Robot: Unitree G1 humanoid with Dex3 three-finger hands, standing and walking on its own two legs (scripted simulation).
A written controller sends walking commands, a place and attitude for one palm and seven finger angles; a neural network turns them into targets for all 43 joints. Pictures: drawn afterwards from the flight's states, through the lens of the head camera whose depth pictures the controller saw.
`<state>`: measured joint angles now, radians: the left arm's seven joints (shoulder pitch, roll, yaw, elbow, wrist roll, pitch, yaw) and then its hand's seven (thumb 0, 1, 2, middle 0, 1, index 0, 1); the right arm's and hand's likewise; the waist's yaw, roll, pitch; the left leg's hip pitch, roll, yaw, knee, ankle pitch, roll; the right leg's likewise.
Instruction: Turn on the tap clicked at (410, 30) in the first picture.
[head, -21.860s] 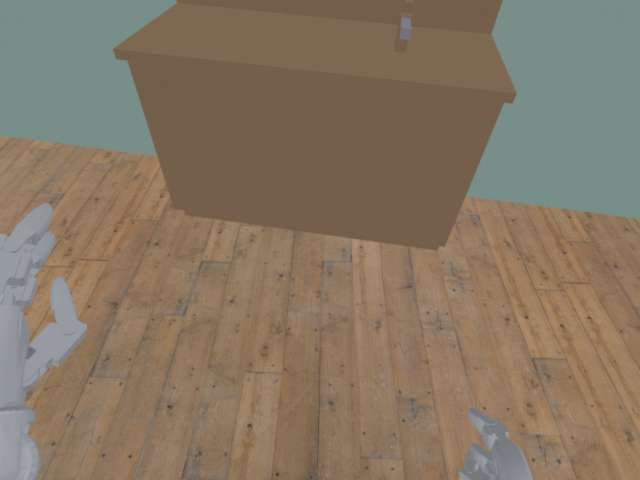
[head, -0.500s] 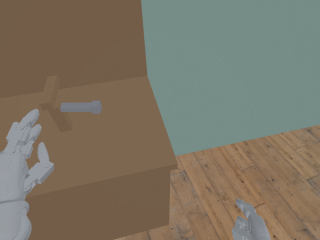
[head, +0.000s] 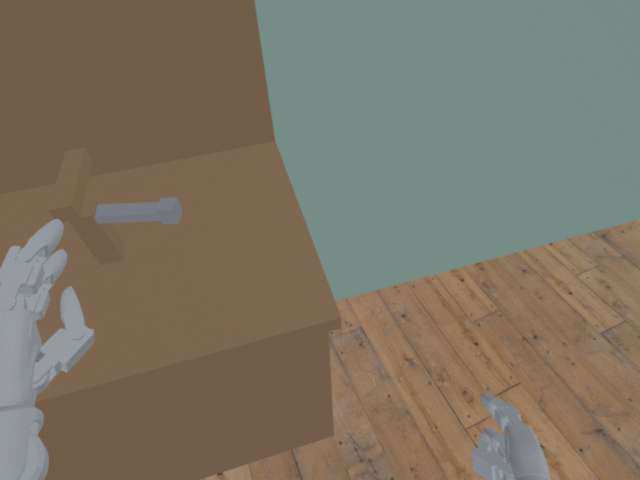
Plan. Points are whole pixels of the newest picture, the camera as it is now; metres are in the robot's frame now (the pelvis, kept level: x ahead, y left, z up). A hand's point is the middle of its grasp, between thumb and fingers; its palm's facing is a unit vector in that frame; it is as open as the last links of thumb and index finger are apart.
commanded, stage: step back with the hand held close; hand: left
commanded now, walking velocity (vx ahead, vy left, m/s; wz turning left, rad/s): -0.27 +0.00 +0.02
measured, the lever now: (169, 210) +0.45 +0.27 +0.09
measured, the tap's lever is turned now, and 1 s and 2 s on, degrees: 75 75 75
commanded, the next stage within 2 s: stop stepping back and stand still in 1.30 s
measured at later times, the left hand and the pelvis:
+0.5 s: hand (37, 416) +0.14 +0.25 +0.15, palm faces +0.39 -0.82 -0.42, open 7.4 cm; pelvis -0.07 +0.02 -0.01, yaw +0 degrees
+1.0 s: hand out of the picture +0.06 +0.28 +0.16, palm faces +0.46 -0.77 -0.44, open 7.4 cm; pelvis -0.14 +0.02 -0.01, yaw +3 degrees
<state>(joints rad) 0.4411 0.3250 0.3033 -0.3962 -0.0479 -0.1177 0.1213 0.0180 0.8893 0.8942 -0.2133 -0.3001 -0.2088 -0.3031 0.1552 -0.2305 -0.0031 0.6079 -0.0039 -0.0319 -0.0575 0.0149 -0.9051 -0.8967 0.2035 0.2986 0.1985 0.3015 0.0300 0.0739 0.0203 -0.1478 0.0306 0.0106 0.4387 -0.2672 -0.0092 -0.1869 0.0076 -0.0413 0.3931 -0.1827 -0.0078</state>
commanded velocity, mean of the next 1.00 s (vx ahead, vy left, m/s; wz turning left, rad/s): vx -0.32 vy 0.00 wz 0.00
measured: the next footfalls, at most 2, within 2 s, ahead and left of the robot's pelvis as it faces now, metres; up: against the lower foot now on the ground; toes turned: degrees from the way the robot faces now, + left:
right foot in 1.10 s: -0.27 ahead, -0.10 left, +0.00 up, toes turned +1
left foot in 1.26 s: -0.10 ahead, +0.09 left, +0.00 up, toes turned +1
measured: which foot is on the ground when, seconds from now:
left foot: down 0.00-1.00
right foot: down 0.00-0.88, up 0.90-1.00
